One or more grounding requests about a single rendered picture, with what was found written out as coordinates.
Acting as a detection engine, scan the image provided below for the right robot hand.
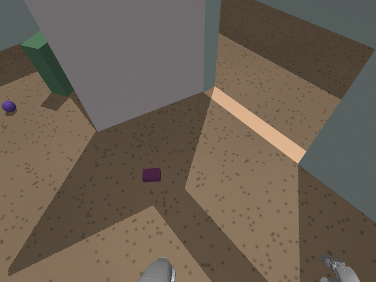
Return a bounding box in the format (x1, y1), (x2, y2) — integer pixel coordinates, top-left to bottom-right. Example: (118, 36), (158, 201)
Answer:
(320, 254), (360, 282)

